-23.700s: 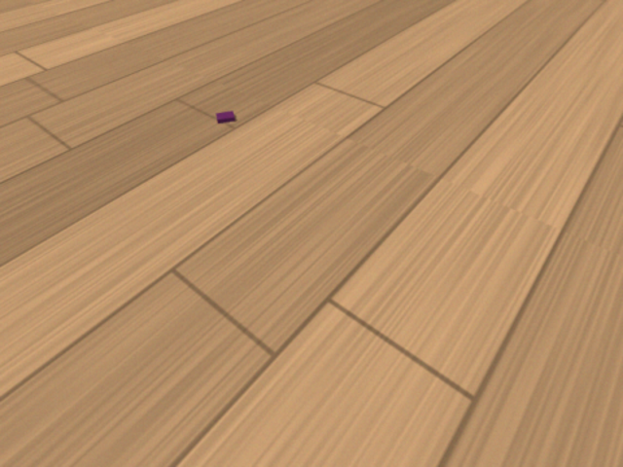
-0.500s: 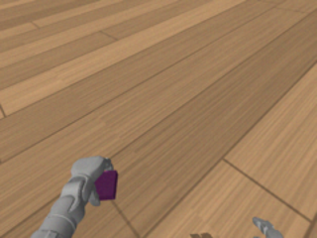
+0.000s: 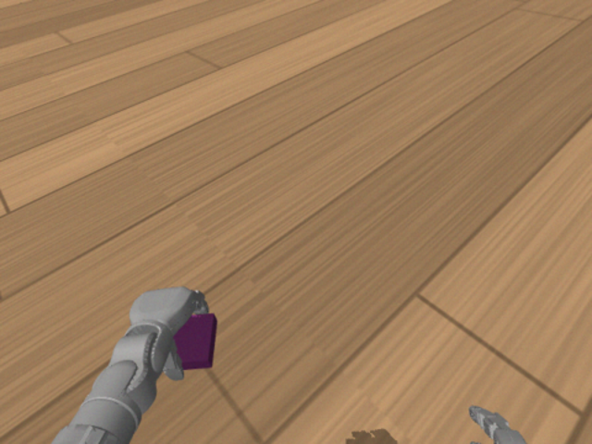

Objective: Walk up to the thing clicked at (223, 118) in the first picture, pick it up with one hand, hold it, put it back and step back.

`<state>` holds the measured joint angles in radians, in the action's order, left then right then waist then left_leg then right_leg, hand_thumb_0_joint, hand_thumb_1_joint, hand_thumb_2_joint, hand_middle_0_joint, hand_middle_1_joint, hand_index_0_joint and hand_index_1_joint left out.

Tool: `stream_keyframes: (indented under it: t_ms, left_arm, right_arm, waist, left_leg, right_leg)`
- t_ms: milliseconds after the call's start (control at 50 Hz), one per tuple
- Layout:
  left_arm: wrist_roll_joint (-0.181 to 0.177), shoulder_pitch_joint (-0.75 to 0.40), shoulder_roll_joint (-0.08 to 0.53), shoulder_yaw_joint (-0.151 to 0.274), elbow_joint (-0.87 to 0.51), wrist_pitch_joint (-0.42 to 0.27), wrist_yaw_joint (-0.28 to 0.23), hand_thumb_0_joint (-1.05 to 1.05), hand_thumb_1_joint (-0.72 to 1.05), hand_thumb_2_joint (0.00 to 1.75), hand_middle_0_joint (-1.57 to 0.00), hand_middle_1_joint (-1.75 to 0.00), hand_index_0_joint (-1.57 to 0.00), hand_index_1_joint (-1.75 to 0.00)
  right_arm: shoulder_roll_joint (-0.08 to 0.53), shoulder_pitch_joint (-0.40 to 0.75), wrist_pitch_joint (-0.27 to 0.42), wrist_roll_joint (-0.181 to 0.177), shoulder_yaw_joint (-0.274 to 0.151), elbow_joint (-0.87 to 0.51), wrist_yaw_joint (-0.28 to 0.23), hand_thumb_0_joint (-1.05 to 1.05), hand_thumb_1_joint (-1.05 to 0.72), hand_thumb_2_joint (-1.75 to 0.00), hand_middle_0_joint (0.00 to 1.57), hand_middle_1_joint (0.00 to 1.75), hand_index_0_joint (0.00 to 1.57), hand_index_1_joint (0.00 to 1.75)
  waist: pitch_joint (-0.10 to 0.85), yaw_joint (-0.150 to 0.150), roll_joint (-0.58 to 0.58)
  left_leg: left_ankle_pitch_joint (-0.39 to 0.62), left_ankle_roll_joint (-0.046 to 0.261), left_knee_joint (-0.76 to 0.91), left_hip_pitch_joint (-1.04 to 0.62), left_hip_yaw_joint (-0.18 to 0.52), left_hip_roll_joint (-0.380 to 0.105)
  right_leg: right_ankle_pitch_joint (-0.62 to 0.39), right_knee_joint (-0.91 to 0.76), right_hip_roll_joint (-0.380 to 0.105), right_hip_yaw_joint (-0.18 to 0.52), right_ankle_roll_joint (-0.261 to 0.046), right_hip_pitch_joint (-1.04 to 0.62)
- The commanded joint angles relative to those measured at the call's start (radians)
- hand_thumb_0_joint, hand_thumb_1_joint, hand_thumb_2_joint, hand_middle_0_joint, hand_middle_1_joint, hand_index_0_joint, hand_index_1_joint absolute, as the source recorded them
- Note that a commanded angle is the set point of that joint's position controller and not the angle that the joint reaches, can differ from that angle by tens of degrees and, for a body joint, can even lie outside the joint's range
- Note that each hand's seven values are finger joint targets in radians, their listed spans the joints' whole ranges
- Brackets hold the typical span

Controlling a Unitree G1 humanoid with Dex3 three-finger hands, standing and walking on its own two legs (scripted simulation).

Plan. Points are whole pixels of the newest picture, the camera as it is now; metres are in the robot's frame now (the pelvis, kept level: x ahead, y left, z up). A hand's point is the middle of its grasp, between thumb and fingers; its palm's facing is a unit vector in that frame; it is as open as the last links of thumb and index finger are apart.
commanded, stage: hold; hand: left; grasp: from above
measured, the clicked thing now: (180, 342) +0.31 +0.22 -0.07
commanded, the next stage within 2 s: crouch in 0.16 s
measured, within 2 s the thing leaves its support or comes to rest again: neither
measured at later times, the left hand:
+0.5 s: hand (179, 347) +0.29 +0.22 -0.06, palm faces -0.44 -0.06 -0.89, open 10.4 cm
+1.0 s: hand (211, 371) +0.35 +0.24 -0.30, palm faces -0.40 +0.01 -0.92, open 10.5 cm
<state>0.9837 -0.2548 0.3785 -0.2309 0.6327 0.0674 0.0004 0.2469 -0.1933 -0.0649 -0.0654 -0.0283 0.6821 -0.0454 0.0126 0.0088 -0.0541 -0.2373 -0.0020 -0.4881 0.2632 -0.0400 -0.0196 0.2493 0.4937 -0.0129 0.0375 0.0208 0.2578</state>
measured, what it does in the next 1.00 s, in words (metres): lowers itself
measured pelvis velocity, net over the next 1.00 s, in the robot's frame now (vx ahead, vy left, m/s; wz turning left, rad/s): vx -0.06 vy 0.01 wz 0.00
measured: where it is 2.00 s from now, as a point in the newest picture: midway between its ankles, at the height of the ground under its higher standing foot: outside the picture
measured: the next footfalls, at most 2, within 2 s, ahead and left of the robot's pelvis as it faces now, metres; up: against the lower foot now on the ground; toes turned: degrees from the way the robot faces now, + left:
none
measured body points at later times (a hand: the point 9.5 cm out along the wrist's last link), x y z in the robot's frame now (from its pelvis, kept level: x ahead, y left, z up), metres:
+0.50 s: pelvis +0.00 +0.00 +0.00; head +0.02 -0.02 +0.45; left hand +0.31 +0.22 -0.01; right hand +0.14 -0.26 -0.12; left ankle +0.01 +0.12 -0.74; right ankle +0.01 -0.13 -0.74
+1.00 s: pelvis -0.06 +0.01 -0.18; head +0.09 +0.02 +0.25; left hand +0.36 +0.23 -0.25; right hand +0.00 -0.28 -0.30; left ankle +0.01 +0.12 -0.74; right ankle +0.01 -0.13 -0.74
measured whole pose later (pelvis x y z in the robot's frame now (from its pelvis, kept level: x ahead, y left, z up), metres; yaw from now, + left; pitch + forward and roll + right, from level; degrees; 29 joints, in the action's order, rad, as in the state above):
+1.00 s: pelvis -0.06 +0.01 -0.18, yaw +0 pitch +29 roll -3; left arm 1.14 -0.67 0.41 -0.09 1.21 0.00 -0.39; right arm 0.25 -0.24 0.00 0.04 -0.07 0.74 -0.02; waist 0.20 -0.13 -0.05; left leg -0.56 0.01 -1.52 1.48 0.03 -0.03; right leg 0.56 1.48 0.01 0.00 0.03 1.43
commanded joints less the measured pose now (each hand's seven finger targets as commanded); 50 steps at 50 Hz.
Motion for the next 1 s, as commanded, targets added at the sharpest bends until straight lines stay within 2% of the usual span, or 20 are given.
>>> stream_keyframes:
  t_ms: [0, 40, 100, 140, 160, 200, 240, 260, 320, 400, 500, 560, 660, 700, 780, 820, 860, 900, 960, 980]
  left_arm:
    - [-0.009, -0.292, 0.163, 0.071, -0.166, 0.005, -0.015, 0.00, 0.76, 0.62, -1.20, -0.36, -1.16, -0.40]
    - [-0.016, -0.229, 0.172, 0.083, -0.133, 0.003, -0.003, 0.00, 0.77, 0.60, -1.20, -0.35, -1.17, -0.38]
    - [-0.009, -0.269, 0.200, 0.092, -0.199, -0.011, 0.013, 0.00, 0.78, 0.59, -1.21, -0.35, -1.18, -0.38]
    - [-0.007, -0.285, 0.202, 0.097, -0.222, -0.021, 0.009, 0.00, 0.76, 0.62, -1.23, -0.32, -1.18, -0.38]
    - [-0.002, -0.318, 0.230, 0.123, -0.233, -0.024, 0.002, 0.00, 0.77, 0.61, -1.22, -0.32, -1.18, -0.37]
    - [0.003, -0.335, 0.215, 0.119, -0.206, -0.029, -0.013, 0.00, 0.77, 0.60, -1.21, -0.33, -1.17, -0.37]
    - [0.018, -0.348, 0.231, 0.136, -0.197, -0.028, -0.035, 0.00, 0.81, 0.61, -1.19, -0.37, -1.18, -0.38]
    - [0.019, -0.333, 0.218, 0.129, -0.203, -0.028, -0.042, 0.00, 0.73, 0.56, -1.11, -0.34, -1.10, -0.34]
    - [0.016, -0.285, 0.177, 0.111, -0.140, -0.024, -0.057, 0.00, 0.73, 0.56, -1.20, -0.29, -1.15, -0.34]
    - [0.026, -0.257, 0.138, 0.073, -0.051, -0.037, -0.083, 0.00, 0.72, 0.55, -1.18, -0.31, -1.15, -0.35]
    - [0.064, -0.356, 0.153, 0.086, 0.085, -0.072, -0.177, 0.00, 0.71, 0.52, -1.18, -0.28, -1.14, -0.33]
    - [0.107, -0.424, 0.161, 0.098, 0.151, -0.088, -0.249, 0.00, 0.74, 0.50, -1.19, -0.30, -1.16, -0.33]
    - [0.177, -0.573, 0.148, 0.111, 0.236, -0.107, -0.360, 0.00, 0.76, 0.59, -1.21, -0.34, -1.17, -0.38]
    - [0.195, -0.565, 0.158, 0.131, 0.322, -0.098, -0.394, 0.00, 0.77, 0.57, -1.19, -0.37, -1.17, -0.40]
    - [0.186, -0.631, 0.186, 0.147, 0.429, -0.082, -0.425, 0.00, 0.72, 0.57, -1.15, -0.37, -1.14, -0.39]
    - [0.176, -0.662, 0.207, 0.159, 0.429, -0.076, -0.431, 0.00, 0.72, 0.58, -1.16, -0.37, -1.14, -0.40]
    - [0.159, -0.710, 0.210, 0.167, 0.428, -0.068, -0.432, 0.00, 0.72, 0.60, -1.16, -0.36, -1.13, -0.39]
    - [0.154, -0.709, 0.228, 0.182, 0.432, -0.058, -0.433, 0.00, 0.72, 0.61, -1.17, -0.37, -1.14, -0.40]
    - [0.148, -0.764, 0.252, 0.195, 0.450, -0.056, -0.423, 0.00, 0.67, 0.65, -1.14, -0.37, -1.10, -0.42]
    - [0.147, -0.812, 0.285, 0.210, 0.418, -0.064, -0.419, 0.00, 0.65, 0.65, -1.13, -0.37, -1.09, -0.42]
  right_arm:
    - [0.131, 0.080, 0.043, -0.003, -0.045, -0.140, -0.002, 0.00, -0.90, -0.90, 0.20, 0.30, 0.20, 0.30]
    - [0.132, 0.084, 0.041, -0.004, -0.045, -0.144, -0.002, 0.00, -0.90, -0.90, 0.20, 0.30, 0.20, 0.30]
    - [0.133, 0.079, 0.037, -0.005, -0.047, -0.154, -0.005, 0.00, -0.90, -0.90, 0.20, 0.30, 0.20, 0.30]
    - [0.133, 0.079, 0.035, -0.005, -0.045, -0.160, -0.006, 0.00, -0.90, -0.90, 0.20, 0.30, 0.20, 0.30]
    - [0.132, 0.080, 0.033, -0.007, -0.045, -0.157, -0.008, 0.00, -0.90, -0.90, 0.20, 0.30, 0.20, 0.30]
    - [0.132, 0.071, 0.033, -0.002, -0.044, -0.152, -0.008, 0.00, -0.90, -0.90, 0.20, 0.30, 0.20, 0.30]
    - [0.137, 0.062, 0.035, -0.001, -0.048, -0.146, -0.007, 0.00, -0.89, -0.91, 0.20, 0.30, 0.20, 0.30]
    - [0.131, 0.063, 0.035, 0.000, -0.049, -0.147, -0.006, 0.00, -0.86, -0.89, 0.20, 0.30, 0.20, 0.30]
    - [0.133, 0.060, 0.031, -0.001, -0.053, -0.146, 0.000, 0.00, -0.89, -0.90, 0.20, 0.30, 0.20, 0.30]
    - [0.135, 0.046, 0.025, 0.003, -0.057, -0.136, 0.005, 0.00, -0.89, -0.90, 0.20, 0.30, 0.20, 0.30]
    - [0.139, 0.018, 0.021, 0.022, -0.059, -0.104, 0.012, 0.00, -0.89, -0.90, 0.20, 0.30, 0.20, 0.30]
    - [0.149, -0.020, 0.026, 0.037, -0.071, -0.081, 0.024, 0.00, -0.89, -0.90, 0.20, 0.30, 0.20, 0.30]
    - [0.156, -0.067, 0.044, 0.063, -0.088, -0.057, 0.038, 0.00, -0.89, -0.90, 0.20, 0.30, 0.20, 0.30]
    - [0.165, -0.089, 0.051, 0.069, -0.093, -0.053, 0.038, 0.00, -0.90, -0.90, 0.20, 0.30, 0.20, 0.30]
    - [0.172, -0.106, 0.071, 0.081, -0.097, -0.037, 0.029, 0.00, -0.90, -0.90, 0.20, 0.30, 0.20, 0.30]
    - [0.179, -0.116, 0.082, 0.086, -0.102, -0.034, 0.026, 0.00, -0.90, -0.90, 0.20, 0.30, 0.20, 0.30]
    - [0.184, -0.125, 0.090, 0.094, -0.099, -0.029, 0.023, 0.00, -0.89, -0.90, 0.20, 0.30, 0.20, 0.30]
    - [0.185, -0.124, 0.096, 0.098, -0.103, -0.026, 0.021, 0.00, -0.89, -0.90, 0.20, 0.30, 0.20, 0.30]
    - [0.187, -0.121, 0.104, 0.106, -0.100, -0.014, 0.018, 0.00, -0.89, -0.90, 0.20, 0.30, 0.20, 0.30]
    - [0.191, -0.124, 0.107, 0.108, -0.100, -0.014, 0.017, 0.00, -0.89, -0.90, 0.20, 0.30, 0.20, 0.30]
  waist:
    - [0.226, -0.003, 0.071]
    - [0.196, 0.004, 0.073]
    - [0.224, 0.008, 0.042]
    - [0.228, 0.000, 0.043]
    - [0.243, 0.009, 0.025]
    - [0.224, -0.007, 0.032]
    - [0.237, -0.003, 0.028]
    - [0.247, 0.003, 0.022]
    - [0.222, -0.004, 0.059]
    - [0.170, -0.022, 0.111]
    - [0.169, -0.054, 0.097]
    - [0.260, -0.066, 0.078]
    - [0.442, -0.092, 0.002]
    - [0.465, -0.101, -0.001]
    - [0.522, -0.112, -0.012]
    - [0.594, -0.110, -0.024]
    - [0.651, -0.125, -0.058]
    - [0.705, -0.117, -0.072]
    - [0.698, -0.139, -0.070]
    - [0.716, -0.139, -0.099]
  left_leg:
    - [0.224, 0.017, 0.053, -0.130, -0.004, 0.026]
    - [0.212, 0.015, 0.060, -0.107, -0.003, 0.027]
    - [0.238, 0.012, 0.059, -0.128, -0.004, 0.025]
    - [0.240, 0.015, 0.058, -0.136, -0.007, 0.029]
    - [0.240, 0.013, 0.062, -0.143, -0.005, 0.027]
    - [0.232, 0.013, 0.059, -0.137, -0.004, 0.025]
    - [0.237, 0.011, 0.056, -0.142, -0.006, 0.026]
    - [0.250, 0.011, 0.052, -0.144, -0.007, 0.029]
    - [0.246, 0.016, 0.047, -0.129, -0.011, 0.032]
    - [0.206, 0.018, 0.034, -0.084, -0.006, 0.032]
    - [0.147, 0.015, -0.067, 0.035, -0.005, 0.039]
    - [0.127, 0.011, -0.199, 0.139, -0.004, 0.038]
    - [0.097, 0.004, -0.478, 0.363, 0.007, 0.027]
    - [0.054, 0.006, -0.546, 0.463, 0.015, 0.024]
    - [-0.045, 0.006, -0.665, 0.640, 0.033, 0.023]
    - [-0.084, 0.008, -0.729, 0.702, 0.046, 0.019]
    - [-0.089, 0.006, -0.785, 0.737, 0.064, 0.012]
    - [-0.119, 0.007, -0.831, 0.779, 0.067, 0.014]
    - [-0.214, 0.004, -0.879, 0.892, 0.085, 0.010]
    - [-0.244, 0.001, -0.888, 0.892, 0.094, 0.008]
  right_leg:
    - [-0.202, -0.076, 0.042, -0.031, -0.022, -0.040]
    - [-0.186, -0.079, 0.040, -0.031, -0.024, -0.042]
    - [-0.206, -0.071, 0.043, -0.031, -0.030, -0.048]
    - [-0.215, -0.074, 0.040, -0.026, -0.028, -0.046]
    - [-0.211, -0.072, 0.042, -0.029, -0.030, -0.051]
    - [-0.202, -0.071, 0.044, -0.030, -0.029, -0.037]
    - [-0.206, -0.068, 0.043, -0.030, -0.031, -0.040]
    - [-0.220, -0.067, 0.042, -0.030, -0.029, -0.040]
    - [-0.227, -0.071, 0.037, -0.031, -0.024, -0.033]
    - [-0.191, -0.067, 0.035, -0.034, -0.021, 0.011]
    - [-0.146, 0.016, 0.028, -0.032, -0.022, 0.131]
    - [-0.136, 0.138, 0.025, -0.029, -0.025, 0.229]
    - [-0.098, 0.402, 0.034, -0.033, -0.037, 0.506]
    - [-0.056, 0.474, 0.037, -0.044, -0.039, 0.591]
    - [0.038, 0.607, 0.044, -0.063, -0.046, 0.755]
    - [0.074, 0.681, 0.043, -0.068, -0.051, 0.836]
    - [0.086, 0.757, 0.043, -0.076, -0.055, 0.913]
    - [0.107, 0.809, 0.039, -0.082, -0.057, 0.956]
    - [0.179, 0.880, 0.038, -0.088, -0.061, 1.042]
    - [0.204, 0.903, 0.037, -0.090, -0.063, 1.080]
